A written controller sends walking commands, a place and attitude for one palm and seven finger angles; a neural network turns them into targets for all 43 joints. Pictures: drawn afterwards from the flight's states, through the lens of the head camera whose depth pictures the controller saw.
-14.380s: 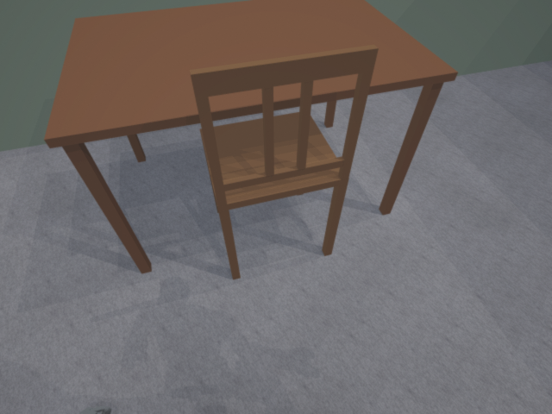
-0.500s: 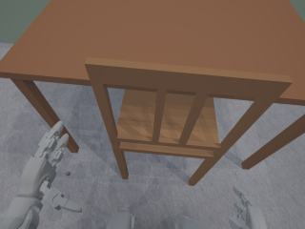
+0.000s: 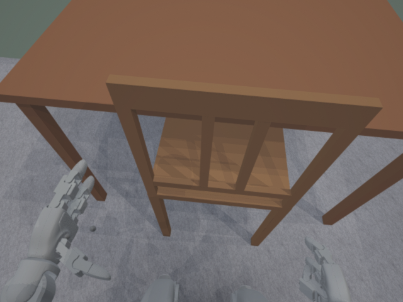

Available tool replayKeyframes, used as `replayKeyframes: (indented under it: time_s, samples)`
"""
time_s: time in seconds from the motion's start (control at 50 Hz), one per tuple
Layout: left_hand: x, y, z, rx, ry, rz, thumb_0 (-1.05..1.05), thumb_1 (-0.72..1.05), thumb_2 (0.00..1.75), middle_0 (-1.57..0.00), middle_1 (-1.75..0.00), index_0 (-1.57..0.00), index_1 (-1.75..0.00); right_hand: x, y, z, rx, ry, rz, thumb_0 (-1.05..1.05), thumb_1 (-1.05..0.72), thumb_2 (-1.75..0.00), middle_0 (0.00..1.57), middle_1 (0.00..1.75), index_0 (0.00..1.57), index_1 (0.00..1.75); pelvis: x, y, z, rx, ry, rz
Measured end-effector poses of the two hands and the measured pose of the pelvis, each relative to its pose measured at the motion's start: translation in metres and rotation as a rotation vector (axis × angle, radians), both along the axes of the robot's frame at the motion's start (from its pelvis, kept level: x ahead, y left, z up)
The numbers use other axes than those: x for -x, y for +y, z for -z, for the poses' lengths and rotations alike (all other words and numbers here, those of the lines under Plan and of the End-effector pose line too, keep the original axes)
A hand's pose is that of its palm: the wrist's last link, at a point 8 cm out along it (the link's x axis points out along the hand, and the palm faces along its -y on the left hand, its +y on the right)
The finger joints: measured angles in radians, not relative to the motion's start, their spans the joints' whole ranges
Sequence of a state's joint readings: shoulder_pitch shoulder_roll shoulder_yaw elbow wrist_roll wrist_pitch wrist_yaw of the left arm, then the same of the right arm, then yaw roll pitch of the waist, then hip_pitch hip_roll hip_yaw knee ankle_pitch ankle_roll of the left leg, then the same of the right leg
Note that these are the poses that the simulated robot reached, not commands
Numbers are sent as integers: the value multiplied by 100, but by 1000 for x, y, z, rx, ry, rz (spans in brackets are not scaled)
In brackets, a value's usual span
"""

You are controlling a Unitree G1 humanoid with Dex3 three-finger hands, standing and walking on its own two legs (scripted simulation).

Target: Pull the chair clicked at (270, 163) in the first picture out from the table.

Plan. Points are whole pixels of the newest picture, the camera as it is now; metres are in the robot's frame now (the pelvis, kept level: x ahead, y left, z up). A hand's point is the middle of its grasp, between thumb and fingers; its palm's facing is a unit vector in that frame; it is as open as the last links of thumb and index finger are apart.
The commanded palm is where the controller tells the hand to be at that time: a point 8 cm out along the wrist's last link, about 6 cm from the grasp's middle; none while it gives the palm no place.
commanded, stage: aim the fingers beside a spindle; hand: left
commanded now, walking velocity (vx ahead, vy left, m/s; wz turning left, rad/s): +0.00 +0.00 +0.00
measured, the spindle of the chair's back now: (205, 155) +0.42 +0.01 +0.00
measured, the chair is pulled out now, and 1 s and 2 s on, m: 0.00 0.00 0.00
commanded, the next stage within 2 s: push the fingers through the gap in 1.88 s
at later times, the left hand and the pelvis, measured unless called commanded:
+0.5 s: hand (108, 224) +0.26 +0.18 +0.02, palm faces -0.10 -0.99 -0.05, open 16.9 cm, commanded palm +0.24 +0.24 +0.02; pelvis -0.01 +0.00 -0.01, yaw -1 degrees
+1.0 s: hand (117, 216) +0.28 +0.18 +0.00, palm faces -0.11 -0.99 -0.02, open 16.9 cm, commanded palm +0.27 +0.23 +0.00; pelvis -0.01 +0.01 -0.03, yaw -1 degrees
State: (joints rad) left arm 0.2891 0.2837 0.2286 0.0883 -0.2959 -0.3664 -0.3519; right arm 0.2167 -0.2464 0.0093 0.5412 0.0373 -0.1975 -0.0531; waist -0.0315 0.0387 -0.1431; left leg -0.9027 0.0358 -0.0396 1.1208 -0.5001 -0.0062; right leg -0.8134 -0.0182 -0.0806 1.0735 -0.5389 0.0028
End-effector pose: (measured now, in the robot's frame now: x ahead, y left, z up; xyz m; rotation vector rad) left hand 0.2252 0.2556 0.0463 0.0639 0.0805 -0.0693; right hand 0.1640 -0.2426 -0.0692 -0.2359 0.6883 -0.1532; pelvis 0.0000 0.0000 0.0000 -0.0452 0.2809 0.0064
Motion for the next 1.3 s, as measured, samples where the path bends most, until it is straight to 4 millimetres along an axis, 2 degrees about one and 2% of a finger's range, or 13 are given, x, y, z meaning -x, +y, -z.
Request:
replayKeyframes:
  time_s: [0.3, 0.66, 1.06, 1.2, 1.3]
  samples:
    - [-6, -8, 11, 12, -13, 15, -1, -50, 30, -6, -8, -6, -8, 12, -9, 10, 13, 32, 24, 1, -90, -90, 20, 30, 20, 30, 3, -2, 7, -2, 17, 6]
    - [-22, -21, 27, 21, -21, 30, -1, -50, 30, -6, -8, -6, -8, 19, -1, 25, 6, 66, 8, 1, -90, -90, 20, 30, 20, 30, 9, 2, 17, -2, 44, 11]
    - [-41, -24, 47, 41, -16, 37, -1, -50, 30, -6, -8, -6, -8, 20, 0, 36, 22, 113, 10, 1, -90, -90, 20, 30, 20, 30, 9, 7, 27, 5, 79, 16]
    - [-45, -35, 48, 45, -34, 52, -1, -50, 30, -6, -8, -6, -8, 21, 4, 41, 13, 126, 5, 1, -90, -90, 20, 30, 20, 30, 10, 10, 30, 5, 87, 16]
    - [-51, -40, 57, 41, -21, 46, -1, -50, 30, -6, -8, -6, -8, 22, 6, 47, 6, 144, 0, 1, -90, -90, 20, 30, 20, 30, 11, 10, 33, 3, 95, 19]
